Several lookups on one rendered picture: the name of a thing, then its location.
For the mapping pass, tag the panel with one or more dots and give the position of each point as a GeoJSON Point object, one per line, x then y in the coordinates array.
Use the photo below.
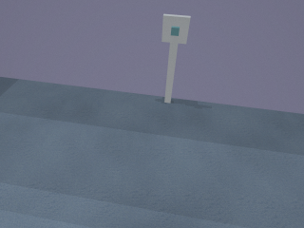
{"type": "Point", "coordinates": [169, 21]}

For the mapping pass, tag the button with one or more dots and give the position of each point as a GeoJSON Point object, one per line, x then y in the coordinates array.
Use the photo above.
{"type": "Point", "coordinates": [175, 31]}

